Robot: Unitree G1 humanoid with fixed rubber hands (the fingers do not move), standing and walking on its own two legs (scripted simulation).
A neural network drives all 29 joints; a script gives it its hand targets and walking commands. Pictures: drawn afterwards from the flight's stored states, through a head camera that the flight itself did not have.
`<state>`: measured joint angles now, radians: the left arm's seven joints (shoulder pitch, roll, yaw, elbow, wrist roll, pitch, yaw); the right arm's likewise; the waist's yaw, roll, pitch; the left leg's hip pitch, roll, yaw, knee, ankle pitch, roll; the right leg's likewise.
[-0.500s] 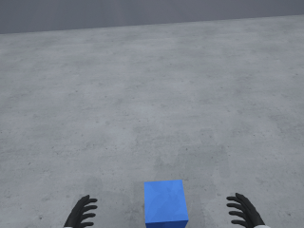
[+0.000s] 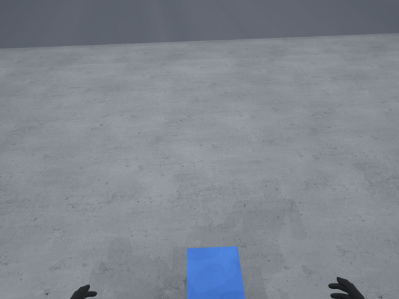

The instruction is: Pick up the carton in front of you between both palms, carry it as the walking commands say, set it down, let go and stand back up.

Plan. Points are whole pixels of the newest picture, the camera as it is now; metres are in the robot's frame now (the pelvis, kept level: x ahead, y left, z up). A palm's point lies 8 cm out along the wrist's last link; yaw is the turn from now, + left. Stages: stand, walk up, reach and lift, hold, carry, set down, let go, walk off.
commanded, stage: stand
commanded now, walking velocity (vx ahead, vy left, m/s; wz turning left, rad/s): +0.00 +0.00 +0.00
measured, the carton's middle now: (213, 282) +0.35 -0.03 -0.65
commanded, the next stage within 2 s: none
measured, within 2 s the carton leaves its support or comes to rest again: neither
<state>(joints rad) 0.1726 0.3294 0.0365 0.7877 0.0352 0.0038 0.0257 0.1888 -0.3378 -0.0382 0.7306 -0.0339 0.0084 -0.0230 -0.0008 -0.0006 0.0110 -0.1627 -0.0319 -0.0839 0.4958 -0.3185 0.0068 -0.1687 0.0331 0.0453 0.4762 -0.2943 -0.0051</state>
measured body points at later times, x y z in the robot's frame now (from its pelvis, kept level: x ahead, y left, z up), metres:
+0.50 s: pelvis -0.01 +0.00 +0.01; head -0.01 +0.00 +0.46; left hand +0.10 +0.30 -0.11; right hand +0.11 -0.30 -0.10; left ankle -0.03 +0.12 -0.74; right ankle -0.03 -0.12 -0.74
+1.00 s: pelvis -0.02 +0.00 +0.01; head -0.03 +0.00 +0.46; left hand +0.08 +0.31 -0.11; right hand +0.08 -0.31 -0.10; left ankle -0.03 +0.12 -0.74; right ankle -0.03 -0.12 -0.74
